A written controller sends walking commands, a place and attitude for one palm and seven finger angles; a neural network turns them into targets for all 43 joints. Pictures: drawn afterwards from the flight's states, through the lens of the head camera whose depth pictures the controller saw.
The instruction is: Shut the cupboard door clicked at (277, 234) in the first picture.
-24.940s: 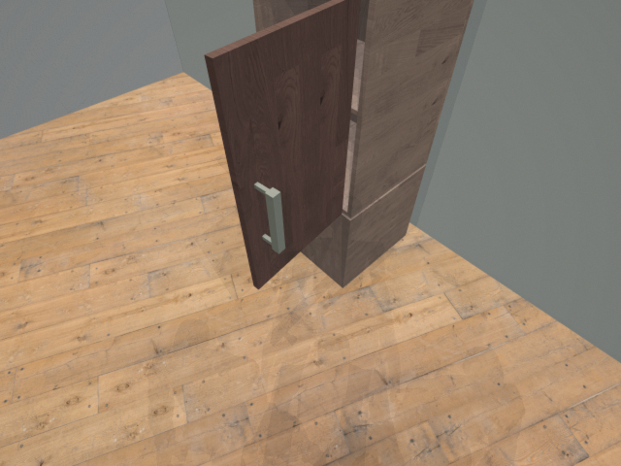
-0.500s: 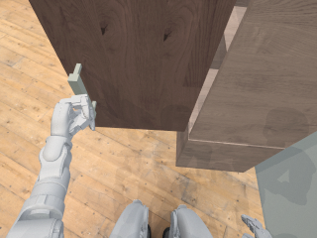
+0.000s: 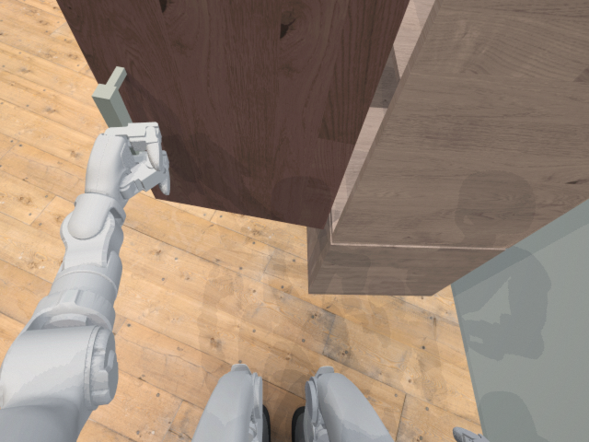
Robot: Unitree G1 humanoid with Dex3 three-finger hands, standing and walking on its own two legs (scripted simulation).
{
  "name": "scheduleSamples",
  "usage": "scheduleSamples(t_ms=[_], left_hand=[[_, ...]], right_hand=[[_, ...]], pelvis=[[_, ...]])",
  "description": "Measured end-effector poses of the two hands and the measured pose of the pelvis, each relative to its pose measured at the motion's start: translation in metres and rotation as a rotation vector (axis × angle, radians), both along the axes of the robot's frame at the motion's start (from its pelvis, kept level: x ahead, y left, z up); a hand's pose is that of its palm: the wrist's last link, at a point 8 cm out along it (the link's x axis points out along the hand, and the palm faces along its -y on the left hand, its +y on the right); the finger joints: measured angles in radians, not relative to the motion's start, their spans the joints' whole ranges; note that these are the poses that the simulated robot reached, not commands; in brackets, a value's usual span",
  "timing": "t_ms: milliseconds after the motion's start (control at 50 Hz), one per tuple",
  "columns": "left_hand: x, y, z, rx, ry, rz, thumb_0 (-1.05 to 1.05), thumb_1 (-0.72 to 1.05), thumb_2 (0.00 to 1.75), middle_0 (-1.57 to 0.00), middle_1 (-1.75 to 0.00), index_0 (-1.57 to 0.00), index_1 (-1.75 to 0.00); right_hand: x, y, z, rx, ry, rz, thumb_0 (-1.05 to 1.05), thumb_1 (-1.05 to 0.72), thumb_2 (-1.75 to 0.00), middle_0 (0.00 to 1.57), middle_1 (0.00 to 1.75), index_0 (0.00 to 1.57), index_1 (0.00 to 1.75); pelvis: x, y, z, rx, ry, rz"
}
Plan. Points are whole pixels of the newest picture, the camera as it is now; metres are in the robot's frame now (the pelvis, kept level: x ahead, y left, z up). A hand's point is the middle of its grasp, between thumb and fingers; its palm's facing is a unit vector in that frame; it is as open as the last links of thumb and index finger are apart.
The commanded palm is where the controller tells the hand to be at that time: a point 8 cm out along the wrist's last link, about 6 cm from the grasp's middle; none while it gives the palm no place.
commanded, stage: push the door shut along its arc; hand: left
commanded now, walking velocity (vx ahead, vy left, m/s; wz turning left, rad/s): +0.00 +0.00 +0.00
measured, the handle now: (133, 129) +0.54 +0.22 +0.03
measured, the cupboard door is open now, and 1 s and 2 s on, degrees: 81 62 60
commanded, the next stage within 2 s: pull the fist back off the door in 0.90 s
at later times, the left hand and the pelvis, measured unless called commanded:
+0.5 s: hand (191, 136) +0.52 +0.14 +0.04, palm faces -0.26 -0.96 -0.04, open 3.1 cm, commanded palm +0.53 +0.17 +0.04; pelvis +0.00 -0.01 -0.01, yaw -2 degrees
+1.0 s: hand (210, 112) +0.57 +0.11 +0.04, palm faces -0.36 -0.93 -0.03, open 2.9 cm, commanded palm +0.58 +0.12 +0.04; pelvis +0.00 +0.00 -0.03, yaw -3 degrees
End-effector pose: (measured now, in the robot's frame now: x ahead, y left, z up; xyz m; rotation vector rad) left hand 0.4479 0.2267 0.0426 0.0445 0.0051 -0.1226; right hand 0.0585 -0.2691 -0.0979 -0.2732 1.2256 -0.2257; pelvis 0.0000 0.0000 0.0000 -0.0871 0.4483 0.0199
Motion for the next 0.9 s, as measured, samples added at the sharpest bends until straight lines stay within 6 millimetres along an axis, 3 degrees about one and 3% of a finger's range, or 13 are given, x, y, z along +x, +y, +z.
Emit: scheduleSamples(t_ms=[600,900], left_hand=[[0.082,-0.040,0.001,-0.020,0.036,-0.171,0.02,0.90,0.90,-1.30,-1.50,-1.30,-1.50],[0.110,-0.048,-0.001,-0.001,0.052,-0.222,-0.03,0.89,0.93,-1.30,-1.50,-1.30,-1.50]], right_hand=[[-0.049,-0.006,-0.006,-0.027,0.127,-0.098,0.00,-0.91,-0.90,0.20,0.30,0.20,0.30],[-0.073,0.001,-0.013,-0.043,0.192,-0.116,0.00,-0.91,-0.90,0.20,0.30,0.20,0.30]], pelvis=[[0.004,-0.006,-0.016,-0.019,0.078,-0.025],[0.002,-0.004,-0.028,-0.035,0.115,-0.025]])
